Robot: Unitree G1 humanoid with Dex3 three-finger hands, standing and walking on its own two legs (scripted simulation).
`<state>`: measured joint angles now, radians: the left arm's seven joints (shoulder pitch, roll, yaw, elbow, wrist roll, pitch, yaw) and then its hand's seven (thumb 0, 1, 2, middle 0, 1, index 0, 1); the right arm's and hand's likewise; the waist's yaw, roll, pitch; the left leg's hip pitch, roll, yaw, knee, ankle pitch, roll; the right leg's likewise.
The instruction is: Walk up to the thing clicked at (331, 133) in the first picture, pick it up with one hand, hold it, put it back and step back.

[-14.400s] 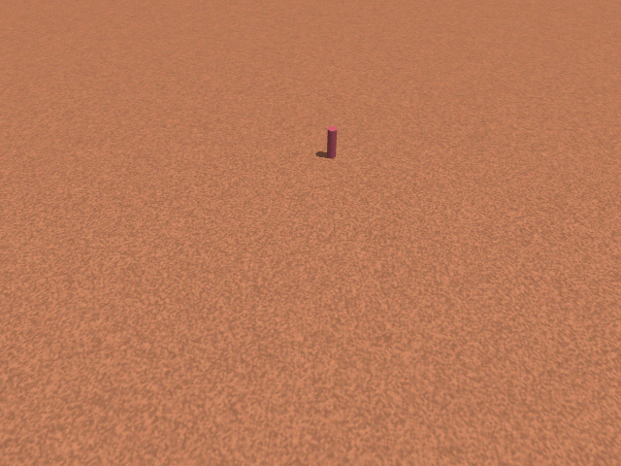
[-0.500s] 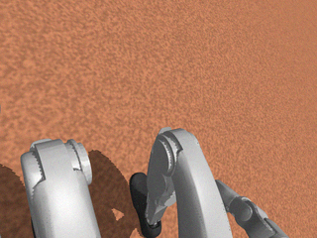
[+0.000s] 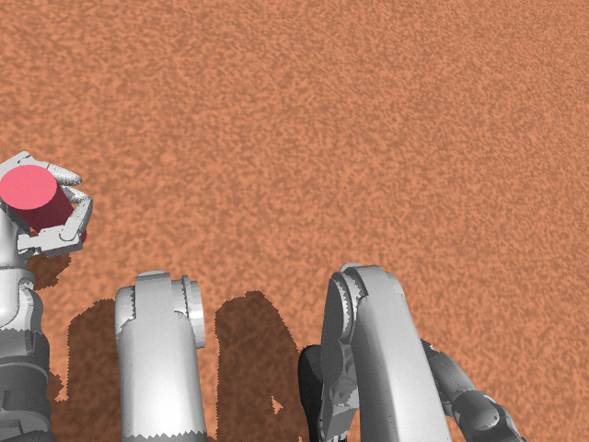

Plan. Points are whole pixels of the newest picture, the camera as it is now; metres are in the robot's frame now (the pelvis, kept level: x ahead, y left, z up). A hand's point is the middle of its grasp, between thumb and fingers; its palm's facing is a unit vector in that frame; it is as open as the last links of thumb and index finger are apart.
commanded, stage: settle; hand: left
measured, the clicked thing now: (51, 215) +0.39 +0.30 -0.08
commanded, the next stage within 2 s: lift in 1.02 s
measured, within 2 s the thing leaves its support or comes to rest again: neither
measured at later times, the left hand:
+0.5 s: hand (57, 187) +0.39 +0.28 +0.00, palm faces +0.24 -0.97 -0.06, open 6.2 cm
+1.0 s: hand (52, 170) +0.40 +0.27 +0.03, palm faces +0.25 -0.97 -0.06, open 6.2 cm
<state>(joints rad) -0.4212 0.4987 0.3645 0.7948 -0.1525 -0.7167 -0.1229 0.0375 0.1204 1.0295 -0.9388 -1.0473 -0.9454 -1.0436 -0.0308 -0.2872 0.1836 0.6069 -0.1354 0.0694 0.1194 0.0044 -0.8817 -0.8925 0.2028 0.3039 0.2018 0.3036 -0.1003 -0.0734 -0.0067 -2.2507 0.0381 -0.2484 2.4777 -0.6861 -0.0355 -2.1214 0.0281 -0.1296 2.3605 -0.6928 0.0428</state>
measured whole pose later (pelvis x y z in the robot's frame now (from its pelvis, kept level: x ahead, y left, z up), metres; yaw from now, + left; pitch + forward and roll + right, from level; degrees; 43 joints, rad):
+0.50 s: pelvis +0.01 -0.01 +0.03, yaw +3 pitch +31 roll -7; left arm -0.45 0.41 0.40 0.73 -0.16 -0.61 -0.21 0.04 0.12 1.03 -0.94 -1.05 -0.95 -1.04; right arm 0.03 -0.29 0.06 0.63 -0.07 0.06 0.07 0.01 -0.90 -0.90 0.20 0.30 0.20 0.30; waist -0.08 -0.03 -0.09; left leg -2.19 0.05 -0.17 2.34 -0.70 -0.05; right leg -2.11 0.01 -0.08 2.28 -0.72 0.02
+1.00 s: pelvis +0.01 -0.01 +0.06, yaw +5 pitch +31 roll -5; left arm -0.50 0.38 0.40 0.81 -0.14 -0.61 -0.21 0.04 0.10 1.06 -0.95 -1.04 -0.96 -1.04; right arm 0.06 -0.27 0.04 0.64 -0.07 0.04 0.06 0.01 -0.89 -0.90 0.20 0.30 0.20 0.30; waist -0.08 -0.02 -0.13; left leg -2.14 0.05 -0.14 2.26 -0.68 -0.04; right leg -2.06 0.00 -0.06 2.23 -0.71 0.01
